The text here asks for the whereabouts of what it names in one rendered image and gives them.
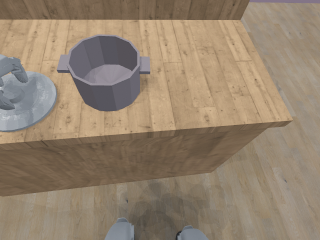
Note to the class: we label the robot left hand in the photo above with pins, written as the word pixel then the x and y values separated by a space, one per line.
pixel 13 65

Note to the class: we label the knob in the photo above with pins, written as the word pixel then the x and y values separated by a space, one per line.
pixel 14 93

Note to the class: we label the robot left shin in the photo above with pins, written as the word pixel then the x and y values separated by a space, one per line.
pixel 121 220

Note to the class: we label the left robot thigh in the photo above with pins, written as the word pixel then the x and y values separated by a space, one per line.
pixel 121 231

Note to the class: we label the table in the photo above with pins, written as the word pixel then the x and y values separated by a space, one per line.
pixel 207 96

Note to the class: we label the lid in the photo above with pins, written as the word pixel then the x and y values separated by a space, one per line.
pixel 40 98

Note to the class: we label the pot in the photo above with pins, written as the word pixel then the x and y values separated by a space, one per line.
pixel 106 71

